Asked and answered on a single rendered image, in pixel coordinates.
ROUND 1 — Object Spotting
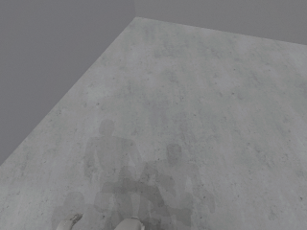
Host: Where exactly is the robot left hand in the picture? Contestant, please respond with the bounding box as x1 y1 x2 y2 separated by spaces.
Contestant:
56 212 83 230

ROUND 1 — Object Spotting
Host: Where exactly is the robot left thigh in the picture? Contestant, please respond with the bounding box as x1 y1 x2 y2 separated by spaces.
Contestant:
114 218 145 230

